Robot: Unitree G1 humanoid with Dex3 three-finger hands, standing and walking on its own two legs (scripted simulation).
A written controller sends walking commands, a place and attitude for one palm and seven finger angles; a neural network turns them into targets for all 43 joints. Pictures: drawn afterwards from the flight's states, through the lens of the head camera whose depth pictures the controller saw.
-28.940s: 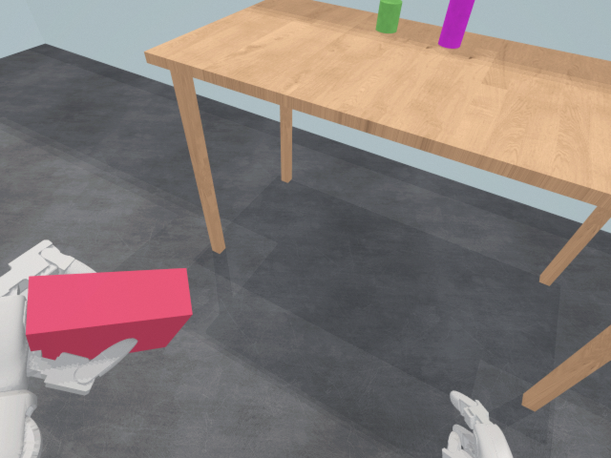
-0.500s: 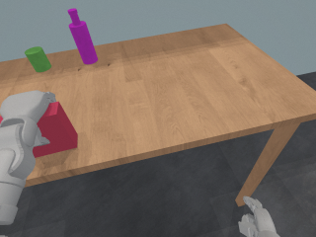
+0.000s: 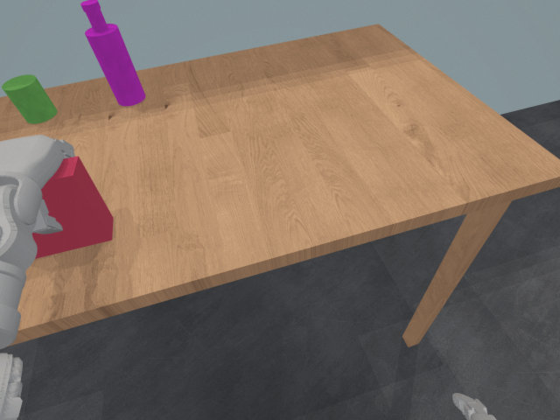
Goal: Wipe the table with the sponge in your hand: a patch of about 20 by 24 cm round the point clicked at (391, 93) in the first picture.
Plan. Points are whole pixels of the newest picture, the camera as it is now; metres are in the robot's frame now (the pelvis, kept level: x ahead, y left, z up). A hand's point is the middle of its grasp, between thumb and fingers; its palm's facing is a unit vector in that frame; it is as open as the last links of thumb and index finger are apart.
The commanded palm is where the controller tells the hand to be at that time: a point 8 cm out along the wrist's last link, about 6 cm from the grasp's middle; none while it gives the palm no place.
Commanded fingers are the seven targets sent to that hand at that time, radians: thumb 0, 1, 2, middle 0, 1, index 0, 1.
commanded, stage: wipe forward along the first lane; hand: left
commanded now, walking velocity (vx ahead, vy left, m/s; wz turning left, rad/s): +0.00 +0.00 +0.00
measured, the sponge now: (57, 221) +0.34 +0.37 +0.11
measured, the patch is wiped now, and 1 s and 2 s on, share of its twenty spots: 0.35 0.50 0.70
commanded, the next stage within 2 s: slide across to the middle lane in 0.74 s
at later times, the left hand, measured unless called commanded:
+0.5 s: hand (43, 174) +0.39 +0.39 +0.16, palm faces -0.11 +0.03 -0.99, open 9.5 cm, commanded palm +0.37 +0.39 +0.19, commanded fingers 0.00 0.10 1.30 -1.20 -1.60 -1.20 -1.60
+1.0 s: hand (49, 158) +0.42 +0.40 +0.16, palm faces -0.14 +0.07 -0.99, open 9.5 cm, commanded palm +0.41 +0.38 +0.20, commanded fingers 0.00 0.10 1.30 -1.20 -1.60 -1.20 -1.60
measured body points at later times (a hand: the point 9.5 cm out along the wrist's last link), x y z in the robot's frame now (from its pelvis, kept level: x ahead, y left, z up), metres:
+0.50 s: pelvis +0.00 +0.02 +0.00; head +0.04 -0.01 +0.45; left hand +0.39 +0.38 +0.21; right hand +0.11 -0.26 -0.13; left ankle -0.01 +0.12 -0.74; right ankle +0.02 -0.09 -0.74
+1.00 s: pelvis +0.02 +0.03 +0.00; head +0.06 +0.01 +0.45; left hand +0.43 +0.39 +0.21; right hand +0.09 -0.25 -0.13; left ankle -0.01 +0.12 -0.74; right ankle +0.02 -0.09 -0.74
